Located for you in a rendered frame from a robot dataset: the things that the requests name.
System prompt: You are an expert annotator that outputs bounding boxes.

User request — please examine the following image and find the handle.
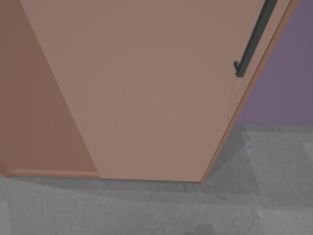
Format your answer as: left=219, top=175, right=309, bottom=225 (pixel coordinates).
left=234, top=0, right=278, bottom=77

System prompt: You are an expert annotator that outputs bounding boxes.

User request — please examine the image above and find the wardrobe door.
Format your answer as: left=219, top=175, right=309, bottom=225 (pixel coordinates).
left=20, top=0, right=290, bottom=182
left=0, top=0, right=98, bottom=172

